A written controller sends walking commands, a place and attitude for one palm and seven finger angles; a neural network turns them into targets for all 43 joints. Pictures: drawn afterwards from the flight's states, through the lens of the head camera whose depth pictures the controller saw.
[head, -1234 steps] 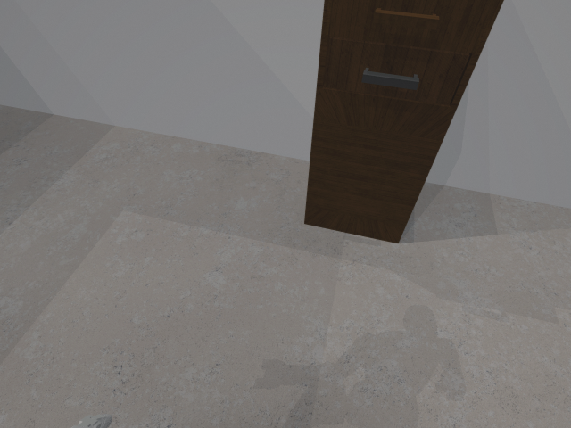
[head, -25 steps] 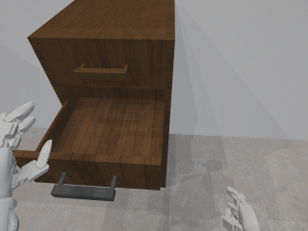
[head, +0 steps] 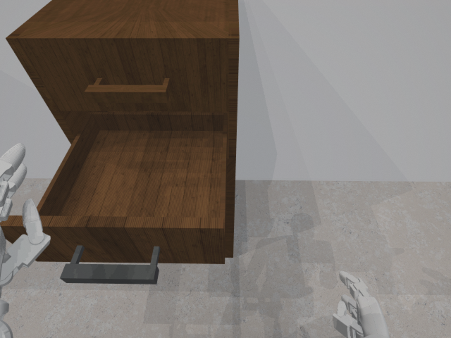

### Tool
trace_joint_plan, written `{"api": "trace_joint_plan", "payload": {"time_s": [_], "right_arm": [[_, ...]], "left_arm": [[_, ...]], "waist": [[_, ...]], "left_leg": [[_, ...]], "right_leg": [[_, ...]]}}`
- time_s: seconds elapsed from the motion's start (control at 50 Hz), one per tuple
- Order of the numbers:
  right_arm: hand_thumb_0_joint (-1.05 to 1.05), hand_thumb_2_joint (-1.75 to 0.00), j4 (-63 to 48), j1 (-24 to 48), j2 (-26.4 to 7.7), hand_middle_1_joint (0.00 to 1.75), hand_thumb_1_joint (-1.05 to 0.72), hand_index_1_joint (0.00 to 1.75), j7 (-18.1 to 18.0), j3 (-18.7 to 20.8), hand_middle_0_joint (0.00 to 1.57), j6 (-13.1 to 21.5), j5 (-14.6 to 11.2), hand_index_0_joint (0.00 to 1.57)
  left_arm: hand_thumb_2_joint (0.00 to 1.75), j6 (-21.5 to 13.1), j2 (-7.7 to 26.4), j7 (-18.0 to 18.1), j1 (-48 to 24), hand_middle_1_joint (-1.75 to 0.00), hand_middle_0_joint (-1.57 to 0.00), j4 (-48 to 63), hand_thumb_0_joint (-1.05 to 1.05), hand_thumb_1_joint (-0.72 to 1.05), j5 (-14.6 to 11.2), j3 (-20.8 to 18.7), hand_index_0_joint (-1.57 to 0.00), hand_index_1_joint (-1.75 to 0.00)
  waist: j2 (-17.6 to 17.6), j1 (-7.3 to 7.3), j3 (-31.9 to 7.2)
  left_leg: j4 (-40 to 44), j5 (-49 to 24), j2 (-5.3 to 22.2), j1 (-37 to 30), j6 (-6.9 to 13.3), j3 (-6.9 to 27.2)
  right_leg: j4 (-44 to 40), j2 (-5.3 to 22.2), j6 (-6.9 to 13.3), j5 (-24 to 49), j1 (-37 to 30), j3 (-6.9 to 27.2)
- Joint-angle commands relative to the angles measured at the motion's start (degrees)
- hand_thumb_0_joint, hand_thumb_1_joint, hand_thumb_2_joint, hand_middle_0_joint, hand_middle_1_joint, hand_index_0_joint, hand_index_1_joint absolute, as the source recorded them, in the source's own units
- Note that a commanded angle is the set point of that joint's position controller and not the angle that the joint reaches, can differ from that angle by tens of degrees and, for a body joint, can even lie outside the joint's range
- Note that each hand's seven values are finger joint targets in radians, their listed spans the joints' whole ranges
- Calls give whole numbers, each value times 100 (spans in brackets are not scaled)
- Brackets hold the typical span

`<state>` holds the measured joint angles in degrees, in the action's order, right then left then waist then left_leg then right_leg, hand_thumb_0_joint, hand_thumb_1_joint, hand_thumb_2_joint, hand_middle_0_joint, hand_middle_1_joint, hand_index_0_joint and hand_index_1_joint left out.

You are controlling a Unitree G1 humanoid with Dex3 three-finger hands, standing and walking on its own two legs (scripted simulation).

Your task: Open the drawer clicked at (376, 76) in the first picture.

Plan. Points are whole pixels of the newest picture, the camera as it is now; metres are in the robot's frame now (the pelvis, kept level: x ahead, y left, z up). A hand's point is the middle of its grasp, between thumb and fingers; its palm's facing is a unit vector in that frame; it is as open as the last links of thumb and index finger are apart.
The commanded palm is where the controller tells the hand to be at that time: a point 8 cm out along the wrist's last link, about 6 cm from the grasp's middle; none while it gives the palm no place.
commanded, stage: step back with the hand held close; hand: left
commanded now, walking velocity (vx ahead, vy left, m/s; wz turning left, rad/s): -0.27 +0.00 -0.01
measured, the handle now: (114, 262) +0.24 +0.22 +0.00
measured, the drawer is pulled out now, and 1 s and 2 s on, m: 0.30 0.30 0.30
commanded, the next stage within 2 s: stop stepping back and stand still in 0.88 s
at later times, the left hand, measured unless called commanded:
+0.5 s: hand (13, 319) +0.11 +0.22 +0.18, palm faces +0.42 -0.80 -0.44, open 7.4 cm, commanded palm +0.05 +0.27 +0.19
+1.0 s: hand out of the picture -0.01 +0.20 +0.18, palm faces +0.38 -0.80 -0.46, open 7.4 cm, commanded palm -0.08 +0.25 +0.19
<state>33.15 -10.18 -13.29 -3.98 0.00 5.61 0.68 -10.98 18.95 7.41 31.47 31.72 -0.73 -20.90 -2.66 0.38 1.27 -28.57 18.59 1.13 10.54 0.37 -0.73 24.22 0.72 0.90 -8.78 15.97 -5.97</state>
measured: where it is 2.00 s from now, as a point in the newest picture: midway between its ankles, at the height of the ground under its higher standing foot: outside the picture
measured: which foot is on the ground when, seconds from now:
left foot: down 0.00-0.76, up 0.78-1.00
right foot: down 0.00-0.58, up 0.60-0.70, down 0.72-1.00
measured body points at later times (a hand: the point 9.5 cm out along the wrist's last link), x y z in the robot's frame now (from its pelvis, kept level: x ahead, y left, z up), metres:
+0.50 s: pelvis -0.08 -0.01 -0.01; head -0.07 -0.02 +0.44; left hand +0.09 +0.26 +0.20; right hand +0.09 -0.24 -0.09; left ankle -0.09 +0.11 -0.72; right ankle -0.01 -0.11 -0.74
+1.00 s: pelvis -0.20 -0.03 +0.00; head -0.19 -0.03 +0.45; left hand -0.04 +0.24 +0.20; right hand -0.03 -0.27 -0.08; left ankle -0.24 +0.10 -0.71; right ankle -0.10 -0.12 -0.74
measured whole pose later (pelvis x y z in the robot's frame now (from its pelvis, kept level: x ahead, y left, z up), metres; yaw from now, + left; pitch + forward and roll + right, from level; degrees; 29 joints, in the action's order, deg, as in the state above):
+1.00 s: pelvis -0.20 -0.03 +0.00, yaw +1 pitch +1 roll +3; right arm 34.7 -12.2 -11.5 -3.1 0.2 6.3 0.1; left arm -13.2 21.3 8.1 34.6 33.7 -0.7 -21.5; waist 3.8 -0.8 -0.8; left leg -38.5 25.2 -0.5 16.1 -0.2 -4.1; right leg 24.8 0.7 2.6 -4.0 22.3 0.4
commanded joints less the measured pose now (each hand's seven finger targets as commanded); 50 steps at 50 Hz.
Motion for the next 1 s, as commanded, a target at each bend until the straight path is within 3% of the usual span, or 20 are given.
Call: {"api": "trace_joint_plan", "payload": {"time_s": [0.0,0.12,0.2,0.26,0.3,0.32,0.36,0.42,0.48,0.52,0.54,0.58,0.62,0.68,0.72,0.74,0.76,0.84,0.92,0.98], "right_arm": [[0,-90,-950,385,-601,30,-90,30,-135,329,20,153,24,20],[0,-90,-1141,229,-549,30,-90,30,-141,424,20,282,79,20],[0,-90,-1005,160,-527,30,-90,30,-188,395,20,532,258,20],[0,-90,-821,10,-555,30,-90,30,-189,358,20,636,230,20],[0,-90,-738,-21,-608,30,-90,30,-174,340,20,577,172,20],[0,-90,-811,2,-586,30,-90,30,-142,376,20,561,54,20],[0,-90,-754,71,-456,30,-90,30,-38,365,20,482,-136,20],[0,-90,-887,334,-229,30,-90,30,-34,155,20,381,-98,20],[0,-90,-805,218,-362,30,-90,30,-105,151,20,368,-19,20],[0,-90,-830,239,-635,30,-90,30,-155,313,20,469,108,20],[0,-90,-852,286,-616,30,-90,30,-141,359,20,564,86,20],[0,-90,-856,224,-504,30,-90,30,-166,368,20,666,178,20],[0,-90,-678,102,-534,30,-90,30,-159,417,20,754,158,20],[0,-90,-552,152,-629,30,-90,30,-112,397,20,780,97,20],[0,-90,-556,285,-636,30,-90,30,-55,383,20,716,-4,20],[0,-90,-662,263,-547,30,-90,30,8,462,20,688,-190,20],[0,-90,-611,268,-540,30,-90,30,68,562,20,625,-237,20],[0,-90,-664,516,-175,30,-90,30,63,231,20,436,-118,20],[0,-90,-662,378,-299,30,-90,30,-10,176,20,374,-25,20],[0,-90,-696,-29,-530,30,-90,30,26,287,20,340,-29,20]], "left_arm": [[90,-341,1063,259,375,-30,-20,1358,0,90,-22,-779,-20,-30],[90,-481,1165,298,704,-30,-20,1984,0,90,-107,-972,-20,-30],[90,-629,1153,362,534,-30,-20,1967,0,90,-61,-987,-20,-30],[90,-682,962,411,504,-30,-20,1573,0,90,-35,-811,-20,-30],[90,-634,991,415,359,-30,-20,1443,0,90,-16,-743,-20,-30],[90,-584,930,377,232,-30,-20,1342,0,90,-71,-653,-20,-30],[90,-559,1085,260,162,-30,-20,1089,0,90,-140,-783,-20,-30],[90,-484,1084,228,165,-30,-20,1094,0,90,-92,-877,-20,-30],[90,-520,1115,239,273,-30,-20,1383,0,90,-52,-815,-20,-30],[90,-649,1118,317,244,-30,-20,1733,0,90,34,-749,-20,-30],[90,-649,1094,362,328,-30,-20,1712,0,90,-15,-800,-20,-30],[90,-587,1042,459,438,-30,-20,1631,0,90,14,-885,-20,-30],[90,-558,1084,494,337,-30,-20,1786,0,90,-41,-829,-20,-30],[90,-490,932,451,222,-30,-20,1548,0,90,-65,-667,-20,-30],[90,-502,1053,371,-84,-30,-20,1437,0,90,-39,-699,-20,-30],[90,-492,1291,299,-192,-30,-20,1272,0,90,-88,-859,-20,-30],[90,-415,1262,276,19,-30,-20,1103,0,90,-143,-830,-20,-30],[90,-554,1140,177,108,-30,-20,1079,0,90,-121,-848,-20,-30],[90,-546,1208,212,221,-30,-20,1162,0,90,-35,-829,-20,-30],[90,-640,1246,172,269,-30,-20,1469,0,90,-41,-782,-20,-30]], "waist": [[102,-94,-1166],[-412,-55,-1240],[-1020,-64,-716],[-806,-114,-527],[-147,-235,-589],[455,-265,-849],[1191,-125,-823],[1391,-133,-594],[715,-167,-579],[-616,-63,-520],[-910,-45,-666],[-1158,-105,-481],[-964,-106,-575],[-883,-107,-563],[-3,-108,-351],[1245,-96,-529],[1612,56,-551],[1218,-91,-678],[1278,-22,-788],[582,-173,-946]], "left_leg": [[-2,-2189,342,392,-21,539],[125,-3767,669,687,-320,829],[679,-3461,1211,1232,90,1036],[336,-2956,1191,1161,321,1006],[-347,-2403,861,1118,139,841],[-1011,-1316,379,1035,-29,523],[-2492,984,-194,747,-54,214],[-1701,943,43,819,12,154],[395,211,68,307,109,-128],[1030,-810,1034,756,436,994],[1077,-1205,1406,1180,536,1057],[1282,-713,1605,2207,703,1023],[543,-2576,1495,1173,651,788],[193,-2086,1403,1056,484,769],[-639,-551,972,1317,189,343],[-1833,1200,66,1507,-118,-189],[-3472,1131,-282,1417,-136,170],[-3256,656,-93,1280,-283,32],[-961,900,-200,668,-44,-370],[948,166,89,88,161,-342]], "right_leg": [[190,851,305,1595,-772,815],[1285,471,255,1101,-592,450],[1886,100,30,-817,-346,388],[1122,164,26,-797,-425,534],[458,602,279,1065,-537,1045],[123,1155,590,1847,-369,1806],[-932,2084,975,155,549,2609],[-691,1639,747,230,387,1821],[-467,1142,249,-356,264,1403],[544,274,-66,-311,100,895],[1281,19,-146,-580,-142,559],[2477,-156,-140,-1769,-315,592],[2028,-159,-145,-1526,105,598],[888,5,-166,-830,-248,558],[-238,612,32,527,-207,1007],[-993,1613,478,-527,400,2823],[-1563,2159,775,-1183,774,3544],[-930,1410,675,48,460,2001],[-1001,1231,522,-45,3,1937],[-579,943,181,-582,-78,1674]]}}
